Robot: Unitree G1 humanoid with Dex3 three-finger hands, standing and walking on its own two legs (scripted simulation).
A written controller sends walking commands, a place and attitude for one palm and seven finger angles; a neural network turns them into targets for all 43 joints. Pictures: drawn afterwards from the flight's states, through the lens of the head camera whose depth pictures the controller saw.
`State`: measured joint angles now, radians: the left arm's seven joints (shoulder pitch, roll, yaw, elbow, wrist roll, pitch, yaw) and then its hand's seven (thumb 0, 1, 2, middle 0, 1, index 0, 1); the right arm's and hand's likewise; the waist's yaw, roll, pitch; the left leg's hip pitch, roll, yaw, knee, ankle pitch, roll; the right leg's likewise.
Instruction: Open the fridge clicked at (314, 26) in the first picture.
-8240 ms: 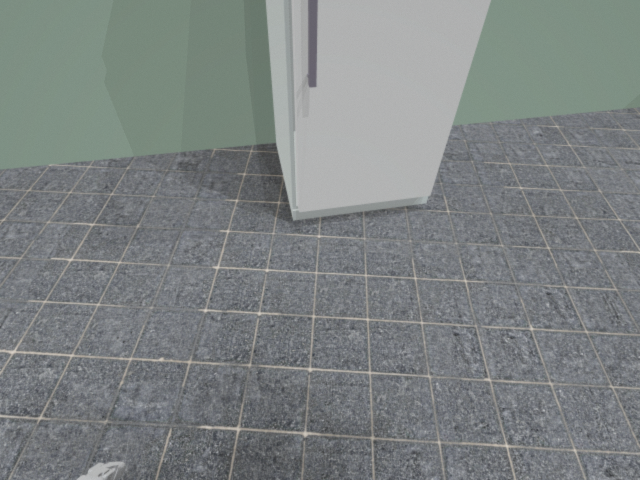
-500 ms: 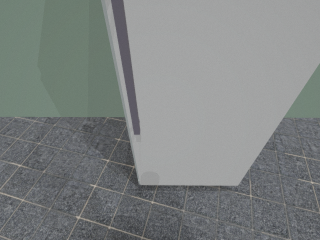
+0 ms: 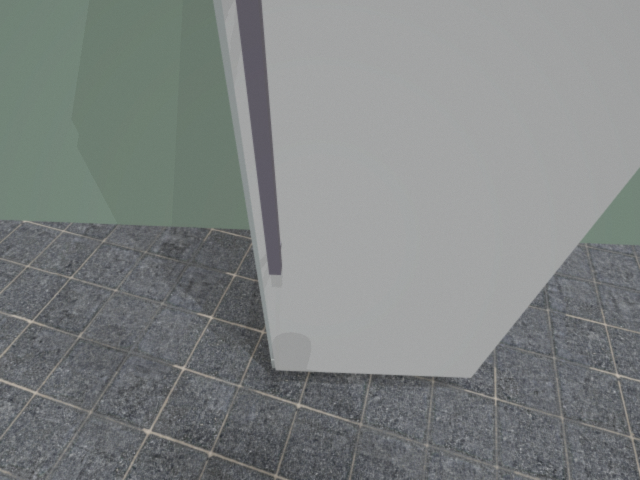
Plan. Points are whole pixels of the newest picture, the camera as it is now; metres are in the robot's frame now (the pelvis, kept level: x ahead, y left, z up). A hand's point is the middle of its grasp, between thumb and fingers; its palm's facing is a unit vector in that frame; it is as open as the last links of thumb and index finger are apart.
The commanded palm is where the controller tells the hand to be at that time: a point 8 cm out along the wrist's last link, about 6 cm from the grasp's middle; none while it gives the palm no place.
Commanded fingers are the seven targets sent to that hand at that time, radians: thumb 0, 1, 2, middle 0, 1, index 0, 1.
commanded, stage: look again from close up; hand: left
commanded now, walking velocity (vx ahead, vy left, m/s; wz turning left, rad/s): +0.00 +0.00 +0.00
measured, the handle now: (266, 150) +0.50 +0.11 +0.15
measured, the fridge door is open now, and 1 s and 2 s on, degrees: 0 0 0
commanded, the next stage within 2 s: raise the hand to about handle height in 0.62 s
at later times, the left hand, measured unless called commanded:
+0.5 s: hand out of the picture +0.01 +0.18 -0.17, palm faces +0.01 -0.98 -0.21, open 7.4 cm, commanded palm none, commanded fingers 0.00 0.90 0.90 -0.20 -0.30 -0.20 -0.30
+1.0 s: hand (194, 411) +0.20 +0.16 +0.00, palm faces +0.05 -1.00 -0.05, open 7.9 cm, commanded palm +0.12 +0.23 -0.04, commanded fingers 0.00 0.55 0.75 -0.23 -0.53 -0.23 -0.53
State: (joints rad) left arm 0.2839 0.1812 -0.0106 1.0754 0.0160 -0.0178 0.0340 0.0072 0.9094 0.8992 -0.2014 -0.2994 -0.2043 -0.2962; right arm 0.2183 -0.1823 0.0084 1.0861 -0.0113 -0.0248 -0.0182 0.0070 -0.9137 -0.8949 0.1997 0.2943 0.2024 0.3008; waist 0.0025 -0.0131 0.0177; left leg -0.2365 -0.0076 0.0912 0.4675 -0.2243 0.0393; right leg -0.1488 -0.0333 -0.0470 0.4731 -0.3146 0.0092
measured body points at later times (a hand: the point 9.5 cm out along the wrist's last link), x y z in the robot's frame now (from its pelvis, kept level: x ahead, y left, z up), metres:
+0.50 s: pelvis +0.00 -0.01 +0.00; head +0.01 +0.00 +0.45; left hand +0.01 +0.23 -0.16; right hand +0.03 -0.24 -0.15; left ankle +0.02 +0.09 -0.74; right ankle -0.04 -0.12 -0.74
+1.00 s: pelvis -0.03 -0.02 -0.05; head +0.00 -0.02 +0.40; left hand +0.19 +0.22 +0.00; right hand +0.15 -0.27 -0.12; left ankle +0.02 +0.09 -0.74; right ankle -0.04 -0.12 -0.74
